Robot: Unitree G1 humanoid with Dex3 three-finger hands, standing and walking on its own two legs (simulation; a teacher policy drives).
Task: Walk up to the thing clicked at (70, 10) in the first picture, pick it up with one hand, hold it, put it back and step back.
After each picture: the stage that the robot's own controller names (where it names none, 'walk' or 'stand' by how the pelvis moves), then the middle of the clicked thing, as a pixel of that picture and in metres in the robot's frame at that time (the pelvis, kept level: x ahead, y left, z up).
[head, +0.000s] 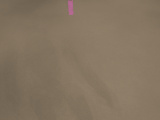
stand; (70, 6) +2.15 +0.16 -0.65
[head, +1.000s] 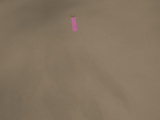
walk; (73, 22) +2.02 +0.28 -0.65
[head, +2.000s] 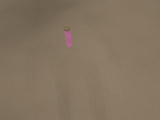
walk; (68, 37) +1.40 +0.28 -0.65
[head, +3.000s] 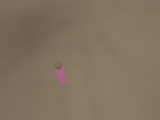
walk; (60, 73) +0.92 +0.28 -0.65
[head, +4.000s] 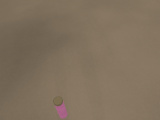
walk; (60, 108) +0.57 +0.24 -0.65
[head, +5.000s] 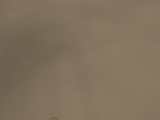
stand; out of the picture +0.43 +0.21 -0.64
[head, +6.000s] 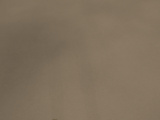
stand; out of the picture +0.40 +0.21 -0.65
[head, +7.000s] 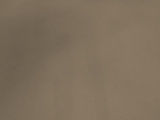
walk; out of the picture +0.32 +0.26 -0.65
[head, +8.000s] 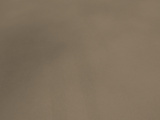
stand; out of the picture +0.38 +0.24 -0.64
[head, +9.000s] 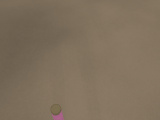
stand; (57, 115) +0.44 +0.19 -0.63
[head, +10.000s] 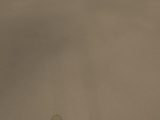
stand; out of the picture +0.40 +0.19 -0.65
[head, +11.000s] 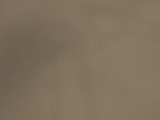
stand; out of the picture +0.39 +0.21 -0.66
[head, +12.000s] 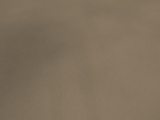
stand; out of the picture +0.39 +0.20 -0.66
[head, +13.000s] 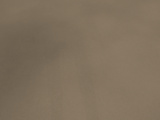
stand; out of the picture +0.38 +0.20 -0.66
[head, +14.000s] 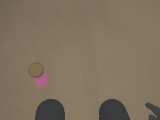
go down; (39, 76) +0.44 +0.21 -0.39
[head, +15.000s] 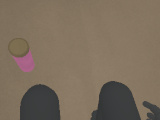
go down; (23, 57) +0.46 +0.23 -0.26
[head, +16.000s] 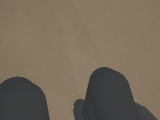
close in; out of the picture +0.44 +0.26 -0.18
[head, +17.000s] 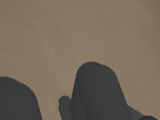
close; out of the picture +0.44 +0.28 -0.16
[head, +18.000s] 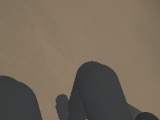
lift; out of the picture +0.43 +0.29 -0.16
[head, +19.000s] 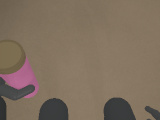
lift; (20, 75) +0.34 +0.20 +0.02
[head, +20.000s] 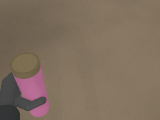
hold; (33, 89) +0.31 +0.17 +0.04
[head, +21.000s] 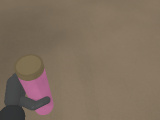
hold; (38, 89) +0.31 +0.16 +0.05
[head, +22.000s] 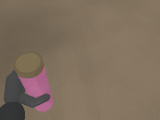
hold; (37, 86) +0.32 +0.16 +0.06
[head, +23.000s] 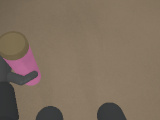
crouch; (24, 64) +0.40 +0.18 -0.02
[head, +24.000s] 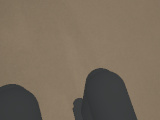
lower; out of the picture +0.45 +0.27 -0.11
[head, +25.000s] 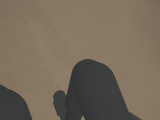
lower; out of the picture +0.45 +0.29 -0.16
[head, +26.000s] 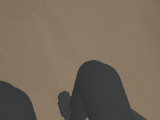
lower; out of the picture +0.44 +0.29 -0.16
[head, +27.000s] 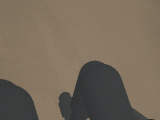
lower; out of the picture +0.43 +0.29 -0.15
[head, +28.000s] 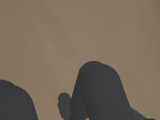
rest; out of the picture +0.43 +0.28 -0.16
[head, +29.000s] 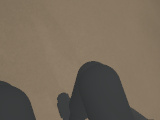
open; out of the picture +0.44 +0.29 -0.16
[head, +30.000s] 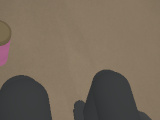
stand; out of the picture +0.44 +0.24 -0.19
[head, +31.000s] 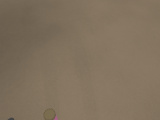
stand; out of the picture +0.39 +0.18 -0.56
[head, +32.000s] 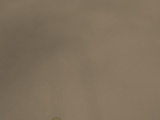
stand; out of the picture +0.40 +0.18 -0.60
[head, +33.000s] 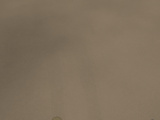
stand; out of the picture +0.39 +0.17 -0.60
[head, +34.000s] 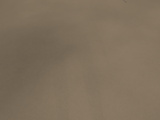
stand; out of the picture +0.41 +0.15 -0.65
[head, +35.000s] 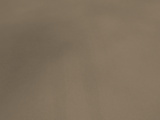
stand; out of the picture +0.39 +0.17 -0.66
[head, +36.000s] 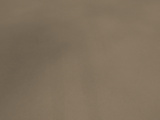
stand; out of the picture +0.38 +0.18 -0.66
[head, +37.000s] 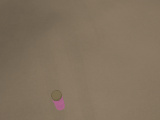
walk; (58, 100) +0.47 +0.18 -0.63
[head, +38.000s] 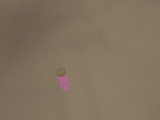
walk; (63, 79) +0.74 +0.24 -0.64
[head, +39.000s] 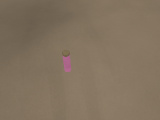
stand; (66, 61) +1.03 +0.18 -0.64
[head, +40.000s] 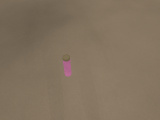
stand; (67, 66) +0.98 +0.16 -0.65
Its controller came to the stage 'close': yes
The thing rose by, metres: 0.69
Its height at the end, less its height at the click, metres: +0.00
